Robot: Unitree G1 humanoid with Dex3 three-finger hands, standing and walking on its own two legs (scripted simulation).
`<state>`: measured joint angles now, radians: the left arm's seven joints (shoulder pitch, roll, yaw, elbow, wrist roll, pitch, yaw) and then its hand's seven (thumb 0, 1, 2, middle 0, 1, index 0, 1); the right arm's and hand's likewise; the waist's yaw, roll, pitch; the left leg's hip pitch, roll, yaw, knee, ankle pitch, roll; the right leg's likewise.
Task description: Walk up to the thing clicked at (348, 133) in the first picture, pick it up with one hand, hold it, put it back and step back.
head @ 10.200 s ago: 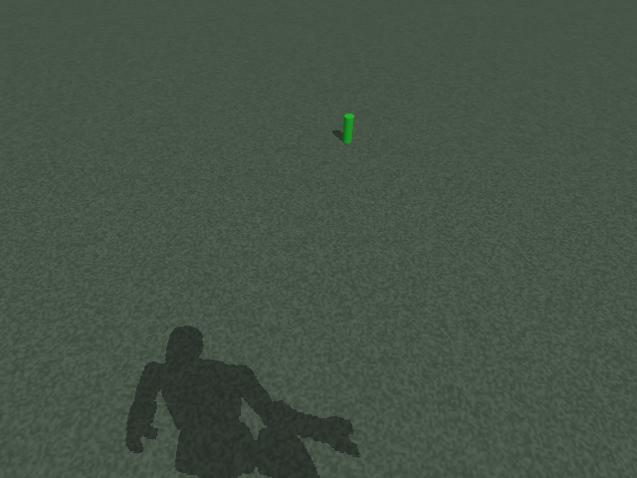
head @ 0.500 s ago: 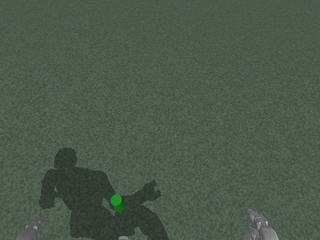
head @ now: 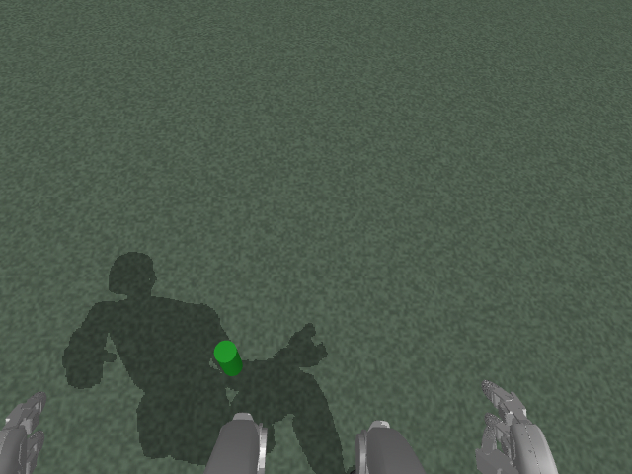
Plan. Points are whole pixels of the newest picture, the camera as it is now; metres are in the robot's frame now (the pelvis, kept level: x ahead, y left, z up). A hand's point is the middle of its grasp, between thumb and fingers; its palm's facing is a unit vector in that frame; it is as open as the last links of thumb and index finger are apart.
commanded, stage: go down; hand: left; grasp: from the side
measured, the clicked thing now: (229, 359) +0.40 +0.19 -0.57
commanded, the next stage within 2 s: approach in 1.78 s
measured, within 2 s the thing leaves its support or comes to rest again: neither
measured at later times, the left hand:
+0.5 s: hand (75, 380) +0.27 +0.36 -0.18, palm faces +0.18 -0.96 -0.19, open 17.3 cm
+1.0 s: hand (84, 360) +0.31 +0.38 -0.23, palm faces +0.16 -0.98 -0.13, open 17.3 cm
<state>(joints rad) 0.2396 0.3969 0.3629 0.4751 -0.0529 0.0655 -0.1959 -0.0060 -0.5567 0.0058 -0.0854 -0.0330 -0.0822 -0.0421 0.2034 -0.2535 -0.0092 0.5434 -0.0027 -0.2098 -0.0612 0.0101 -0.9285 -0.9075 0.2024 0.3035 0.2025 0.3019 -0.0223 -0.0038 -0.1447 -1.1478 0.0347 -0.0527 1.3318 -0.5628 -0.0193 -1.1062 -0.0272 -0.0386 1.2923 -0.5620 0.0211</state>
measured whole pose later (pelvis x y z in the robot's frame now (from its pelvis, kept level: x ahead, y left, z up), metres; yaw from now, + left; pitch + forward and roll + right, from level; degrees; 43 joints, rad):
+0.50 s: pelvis -0.04 +0.00 -0.13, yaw -2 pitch +32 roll -4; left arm -0.22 0.60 0.63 0.84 -0.16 -0.30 -0.47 -0.01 -0.51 0.09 -0.05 -0.09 -0.05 -0.10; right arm 0.14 -0.30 0.02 0.65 -0.01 -0.19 -0.05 0.01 -0.90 -0.90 0.20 0.30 0.20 0.30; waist -0.03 -0.01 -0.17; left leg -1.72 0.03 -0.08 1.82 -0.66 -0.02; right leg -1.68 -0.02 -0.04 1.77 -0.66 0.02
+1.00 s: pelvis -0.06 +0.00 -0.22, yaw -4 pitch +33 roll -5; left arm -0.45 0.76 0.76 1.00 -0.19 -0.38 -0.64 -0.01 -0.50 0.06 -0.04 -0.05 -0.04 -0.06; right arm 0.11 -0.34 0.07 0.71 -0.03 -0.18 -0.04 0.01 -0.91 -0.91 0.20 0.30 0.20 0.30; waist -0.04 -0.03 -0.13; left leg -2.00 0.03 -0.12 2.10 -0.67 -0.04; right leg -1.95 -0.01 -0.05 2.04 -0.67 0.02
